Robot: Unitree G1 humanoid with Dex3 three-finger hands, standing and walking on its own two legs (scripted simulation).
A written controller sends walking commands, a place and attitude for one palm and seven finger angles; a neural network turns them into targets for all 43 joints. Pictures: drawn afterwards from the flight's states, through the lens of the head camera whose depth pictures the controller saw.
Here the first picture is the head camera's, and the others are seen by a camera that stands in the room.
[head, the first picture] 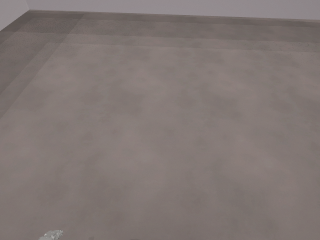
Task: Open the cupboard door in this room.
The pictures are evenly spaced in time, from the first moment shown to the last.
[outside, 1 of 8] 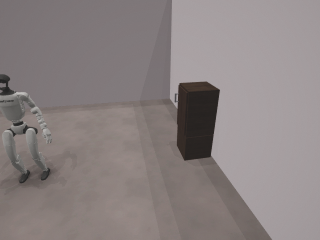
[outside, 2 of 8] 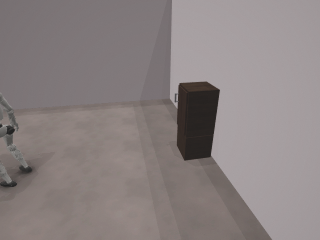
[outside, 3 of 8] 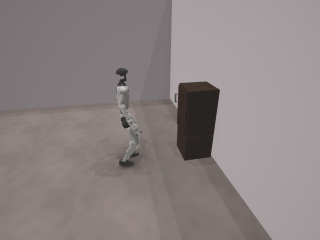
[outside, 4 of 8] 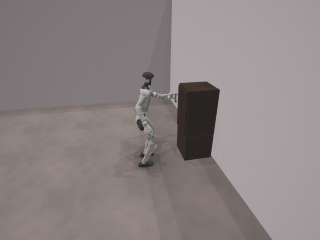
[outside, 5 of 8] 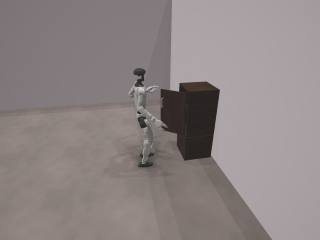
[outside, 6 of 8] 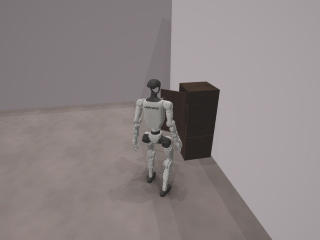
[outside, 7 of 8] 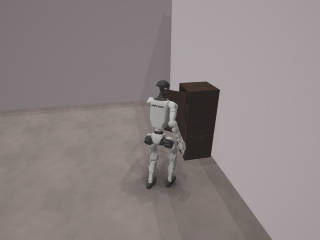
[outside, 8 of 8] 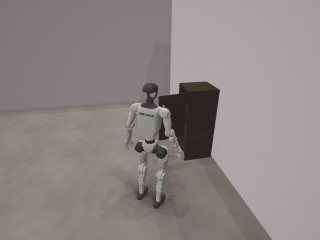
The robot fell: no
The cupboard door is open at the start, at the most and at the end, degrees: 0 100 99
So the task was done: yes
